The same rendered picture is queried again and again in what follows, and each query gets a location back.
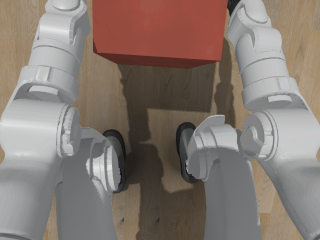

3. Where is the carton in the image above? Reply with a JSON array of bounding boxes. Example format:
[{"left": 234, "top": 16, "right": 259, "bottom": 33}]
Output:
[{"left": 92, "top": 0, "right": 228, "bottom": 69}]

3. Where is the robot left forearm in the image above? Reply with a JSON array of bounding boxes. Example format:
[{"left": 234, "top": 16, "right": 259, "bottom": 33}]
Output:
[{"left": 0, "top": 0, "right": 91, "bottom": 151}]

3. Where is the robot right forearm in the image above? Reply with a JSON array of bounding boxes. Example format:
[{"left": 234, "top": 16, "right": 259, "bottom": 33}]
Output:
[{"left": 226, "top": 0, "right": 320, "bottom": 127}]

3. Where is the left robot upper arm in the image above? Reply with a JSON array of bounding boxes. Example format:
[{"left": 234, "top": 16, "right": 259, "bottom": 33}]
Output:
[{"left": 0, "top": 98, "right": 82, "bottom": 240}]

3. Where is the robot left foot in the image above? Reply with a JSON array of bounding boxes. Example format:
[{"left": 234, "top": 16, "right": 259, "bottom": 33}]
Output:
[{"left": 102, "top": 129, "right": 126, "bottom": 194}]

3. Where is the robot right hand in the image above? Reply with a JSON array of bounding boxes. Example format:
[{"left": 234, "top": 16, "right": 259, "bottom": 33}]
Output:
[{"left": 227, "top": 0, "right": 241, "bottom": 17}]

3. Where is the right robot upper arm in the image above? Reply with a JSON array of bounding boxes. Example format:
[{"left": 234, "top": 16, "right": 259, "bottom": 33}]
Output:
[{"left": 240, "top": 108, "right": 320, "bottom": 240}]

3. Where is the left robot thigh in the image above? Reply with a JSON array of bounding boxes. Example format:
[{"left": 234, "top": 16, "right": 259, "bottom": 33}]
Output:
[{"left": 54, "top": 137, "right": 119, "bottom": 240}]

